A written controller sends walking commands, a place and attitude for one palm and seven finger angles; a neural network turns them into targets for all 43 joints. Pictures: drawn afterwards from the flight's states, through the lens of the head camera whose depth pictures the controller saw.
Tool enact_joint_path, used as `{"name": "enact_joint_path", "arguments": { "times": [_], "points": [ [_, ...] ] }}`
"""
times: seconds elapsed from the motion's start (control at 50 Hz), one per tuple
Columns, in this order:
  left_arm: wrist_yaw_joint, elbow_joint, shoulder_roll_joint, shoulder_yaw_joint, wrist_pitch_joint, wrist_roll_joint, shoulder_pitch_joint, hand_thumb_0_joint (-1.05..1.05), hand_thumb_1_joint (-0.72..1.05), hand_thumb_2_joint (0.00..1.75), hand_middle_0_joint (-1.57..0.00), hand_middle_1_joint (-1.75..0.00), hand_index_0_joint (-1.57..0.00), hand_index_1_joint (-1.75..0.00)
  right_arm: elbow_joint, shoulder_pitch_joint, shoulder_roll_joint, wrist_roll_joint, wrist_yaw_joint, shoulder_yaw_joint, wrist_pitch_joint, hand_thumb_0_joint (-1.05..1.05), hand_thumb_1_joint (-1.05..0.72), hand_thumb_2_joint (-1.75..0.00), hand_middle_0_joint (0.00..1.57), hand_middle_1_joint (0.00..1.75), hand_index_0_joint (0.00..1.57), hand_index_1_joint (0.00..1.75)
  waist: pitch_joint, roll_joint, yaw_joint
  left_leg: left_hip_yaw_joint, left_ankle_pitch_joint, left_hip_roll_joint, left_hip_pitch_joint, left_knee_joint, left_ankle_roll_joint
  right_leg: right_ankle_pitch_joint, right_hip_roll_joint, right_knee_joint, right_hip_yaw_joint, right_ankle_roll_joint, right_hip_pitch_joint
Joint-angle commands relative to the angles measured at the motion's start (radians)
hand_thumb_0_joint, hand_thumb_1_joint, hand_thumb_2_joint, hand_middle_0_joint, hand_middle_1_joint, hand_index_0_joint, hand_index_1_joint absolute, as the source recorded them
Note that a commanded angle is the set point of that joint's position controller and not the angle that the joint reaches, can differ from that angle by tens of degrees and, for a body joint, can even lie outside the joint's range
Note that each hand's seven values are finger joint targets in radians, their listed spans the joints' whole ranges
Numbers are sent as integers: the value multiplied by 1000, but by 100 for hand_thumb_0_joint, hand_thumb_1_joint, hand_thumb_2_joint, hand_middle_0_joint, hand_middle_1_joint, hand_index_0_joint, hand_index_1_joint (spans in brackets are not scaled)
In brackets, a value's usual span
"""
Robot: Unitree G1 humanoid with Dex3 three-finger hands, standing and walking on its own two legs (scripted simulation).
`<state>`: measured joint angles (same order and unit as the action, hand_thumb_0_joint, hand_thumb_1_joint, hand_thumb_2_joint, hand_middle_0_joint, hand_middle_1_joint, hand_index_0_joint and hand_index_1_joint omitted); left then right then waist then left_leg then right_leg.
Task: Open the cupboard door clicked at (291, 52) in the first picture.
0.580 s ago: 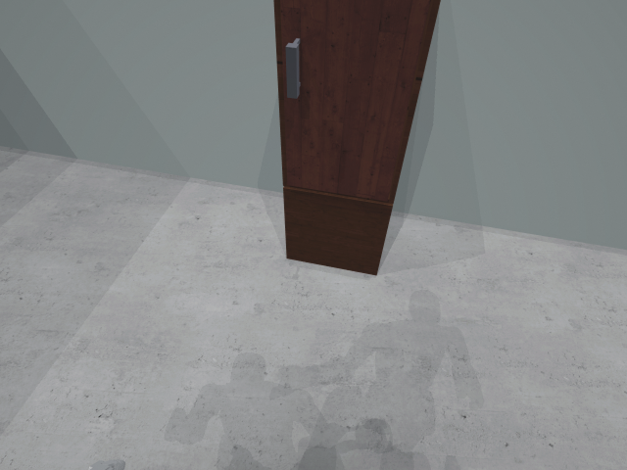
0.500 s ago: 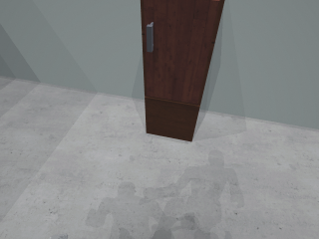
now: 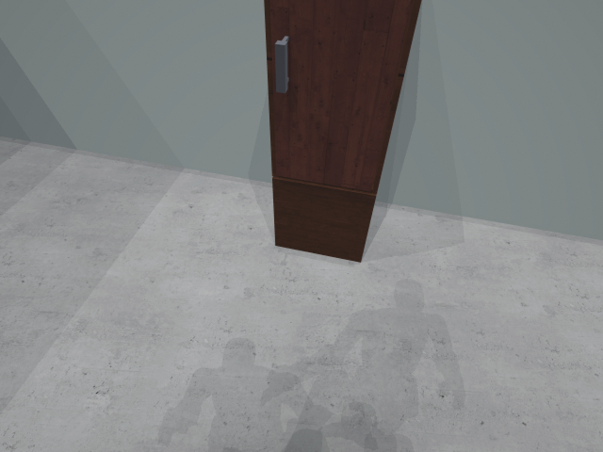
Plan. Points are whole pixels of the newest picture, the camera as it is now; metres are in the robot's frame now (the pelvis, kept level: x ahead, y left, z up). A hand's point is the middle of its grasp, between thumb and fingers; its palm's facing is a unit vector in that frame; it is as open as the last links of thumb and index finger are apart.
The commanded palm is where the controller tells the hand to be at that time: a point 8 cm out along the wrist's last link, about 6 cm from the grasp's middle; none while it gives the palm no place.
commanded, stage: stand and wait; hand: left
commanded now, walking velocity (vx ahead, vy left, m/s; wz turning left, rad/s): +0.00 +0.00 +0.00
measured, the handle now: (283, 64) +1.03 +0.11 +0.06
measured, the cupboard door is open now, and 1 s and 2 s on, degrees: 0 0 0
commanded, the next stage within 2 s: look at it before walking up in 0.24 s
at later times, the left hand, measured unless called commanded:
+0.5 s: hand out of the picture +0.08 +0.23 -0.15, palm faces -0.04 -0.94 -0.33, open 7.4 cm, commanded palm none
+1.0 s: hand out of the picture +0.08 +0.23 -0.15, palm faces -0.04 -0.94 -0.33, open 7.4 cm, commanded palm none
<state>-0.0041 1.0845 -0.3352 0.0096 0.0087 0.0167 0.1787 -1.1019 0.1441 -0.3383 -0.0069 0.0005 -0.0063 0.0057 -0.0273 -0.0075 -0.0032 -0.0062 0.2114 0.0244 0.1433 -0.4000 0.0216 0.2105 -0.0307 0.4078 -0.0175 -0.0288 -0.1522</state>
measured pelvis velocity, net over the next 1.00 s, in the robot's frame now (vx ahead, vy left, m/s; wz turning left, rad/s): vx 0.01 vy -0.01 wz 0.00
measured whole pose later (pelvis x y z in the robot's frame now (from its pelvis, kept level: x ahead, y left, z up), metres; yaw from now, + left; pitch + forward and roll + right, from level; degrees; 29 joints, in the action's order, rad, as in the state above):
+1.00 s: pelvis +0.01 -0.01 +0.00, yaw +0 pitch -2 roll +0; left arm 0.00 1.09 -0.34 0.01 0.00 0.02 0.15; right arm -1.12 0.12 -0.34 0.00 0.00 0.00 0.01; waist -0.03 0.00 0.00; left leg 0.00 0.20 0.00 0.12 -0.35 0.00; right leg 0.20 -0.01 0.37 -0.01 -0.01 -0.13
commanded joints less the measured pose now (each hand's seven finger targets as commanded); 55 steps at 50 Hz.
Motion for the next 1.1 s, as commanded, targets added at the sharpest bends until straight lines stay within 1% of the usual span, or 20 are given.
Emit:
{"name": "enact_joint_path", "arguments": {
  "times": [0.0, 0.1, 0.12, 0.14, 0.18, 0.22, 0.3, 0.32, 0.4, 0.44, 0.52, 0.56, 0.66, 0.76, 0.8, 0.86, 0.94, 0.98, 1.04, 1.08],
  "points": [
    [17, -64, -201, -40, -31, -4, -58, 0, 90, 90, -20, -30, -20, -30, 64, -63, -204, 0, 10, -34, 30, 0, -90, -90, 20, 30, 20, 30, 32, 15, 1, 117, -53, -135, 18, 104, 16, -46, -84, -72, -79, 52, -10],
    [17, -57, -203, -40, -32, -3, -59, 0, 90, 90, -20, -30, -20, -30, 56, -58, -207, 0, 10, -33, 30, 0, -90, -90, 20, 30, 20, 30, 27, 4, 0, 118, -41, -137, 22, 110, 15, -38, -84, -78, -83, 52, -13],
    [17, -56, -204, -40, -32, -3, -61, 0, 90, 90, -20, -30, -20, -30, 54, -54, -205, 0, 10, -33, 30, 0, -90, -90, 20, 30, 20, 30, 30, -11, 2, 118, -41, -137, 22, 110, 14, -35, -87, -81, -84, 52, -12],
    [17, -57, -204, -39, -33, -4, -61, 0, 90, 90, -20, -30, -20, -30, 53, -57, -207, -1, 9, -33, 30, 0, -90, -90, 20, 30, 20, 30, 26, 0, 1, 114, -45, -136, 17, 108, 13, -37, -87, -83, -89, 54, -20],
    [17, -56, -205, -39, -33, -3, -68, 0, 90, 90, -20, -30, -20, -30, 50, -55, -206, -1, 9, -32, 29, 0, -90, -90, 20, 30, 20, 30, 18, -6, 3, 116, -37, -136, 24, 113, 11, -29, -85, -87, -90, 53, -22],
    [17, -58, -207, -41, -34, -3, -66, 0, 90, 90, -20, -30, -20, -30, 50, -51, -205, -1, 9, -31, 30, 0, -90, -90, 20, 30, 20, 30, 32, 0, 2, 116, -47, -135, 22, 109, 11, -35, -86, -84, -91, 54, -13],
    [17, -59, -206, -42, -34, -3, -68, 0, 90, 90, -20, -30, -20, -30, 51, -55, -205, -1, 9, -31, 29, 0, -90, -90, 20, 30, 20, 30, 22, 2, 1, 115, -56, -136, 19, 107, 10, -42, -86, -88, -91, 55, -23],
    [17, -60, -207, -41, -34, -3, -68, 0, 90, 90, -20, -30, -20, -30, 49, -52, -204, -1, 9, -30, 31, 0, -90, -90, 20, 30, 20, 30, 35, 6, 3, 114, -59, -136, 16, 107, 10, -45, -87, -85, -90, 54, -14],
    [18, -63, -206, -42, -37, -3, -71, 0, 90, 90, -20, -30, -20, -30, 51, -54, -202, 0, 9, -31, 30, 0, -90, -90, 20, 30, 20, 30, 42, -8, 3, 111, -90, -138, 3, 99, 9, -78, -88, -87, -91, 56, -11],
    [17, -64, -205, -42, -36, -4, -75, 0, 90, 90, -20, -30, -20, -30, 49, -56, -203, -1, 10, -30, 31, 0, -90, -90, 20, 30, 20, 30, 43, 4, 4, 109, -95, -138, 0, 102, 7, -84, -88, -85, -91, 55, -9],
    [18, -62, -205, -42, -37, -4, -73, 0, 90, 90, -20, -30, -20, -30, 50, -57, -204, -1, 10, -29, 32, 0, -90, -90, 20, 30, 20, 30, 51, 3, 5, 106, -119, -141, -12, 100, 7, -112, -88, -84, -88, 55, -1],
    [17, -61, -206, -41, -36, -3, -75, 0, 90, 90, -20, -30, -20, -30, 49, -64, -202, -1, 10, -29, 30, 0, -90, -90, 20, 30, 20, 30, 28, 3, 2, 107, -92, -139, -3, 107, 6, -85, -87, -94, -90, 54, -14],
    [17, -63, -207, -42, -38, -4, -73, 0, 90, 90, -20, -30, -20, -30, 49, -61, -204, -1, 11, -29, 31, 0, -90, -90, 20, 30, 20, 30, 51, 5, 4, 102, -122, -140, -19, 102, 4, -120, -89, -90, -91, 56, 1],
    [17, -60, -208, -41, -38, -4, -72, 0, 90, 90, -20, -30, -20, -30, 48, -66, -203, 0, 11, -28, 29, 0, -90, -90, 20, 30, 20, 30, 34, 8, 3, 104, -113, -140, -18, 106, 4, -111, -89, -101, -92, 55, -6],
    [17, -61, -209, -43, -39, -3, -70, 0, 90, 90, -20, -30, -20, -30, 50, -63, -204, 0, 11, -28, 28, 0, -90, -90, 20, 30, 20, 30, 46, -4, 4, 103, -129, -141, -26, 101, 4, -129, -88, -97, -93, 57, 1],
    [17, -60, -208, -42, -39, -4, -72, 0, 90, 90, -20, -30, -20, -30, 47, -62, -205, 0, 12, -27, 30, 0, -90, -90, 20, 30, 20, 30, 60, 5, 4, 103, -143, -144, -31, 106, 4, -147, -90, -93, -88, 55, 18],
    [17, -57, -209, -41, -38, -5, -72, 0, 90, 90, -20, -30, -20, -30, 47, -66, -207, 0, 12, -27, 30, 0, -90, -90, 20, 30, 20, 30, 50, 5, 2, 103, -147, -143, -31, 108, 3, -151, -89, -95, -87, 55, 14],
    [16, -57, -210, -42, -37, -4, -70, 0, 90, 90, -20, -30, -20, -30, 45, -70, -209, 0, 14, -28, 30, 0, -90, -90, 20, 30, 20, 30, 42, 15, 2, 94, -133, -145, -39, 109, 2, -146, -86, -99, -95, 57, 0],
    [15, -65, -207, -47, -30, -3, -77, 0, 90, 90, -20, -30, -20, -30, 50, -58, -208, -1, 17, -32, 29, 0, -90, -90, 20, 30, 20, 30, 44, 5, 5, 81, -143, -152, -46, 95, 1, -177, -80, -79, -100, 58, -10],
    [15, -67, -183, -44, -23, -3, -60, 0, 90, 90, -20, -30, -20, -30, 53, -42, -179, -1, 19, -30, 25, 0, -90, -90, 20, 30, 20, 30, 53, 6, 6, 65, -147, -154, -50, 74, -2, -201, -78, -62, -108, 56, -19]
  ]
}}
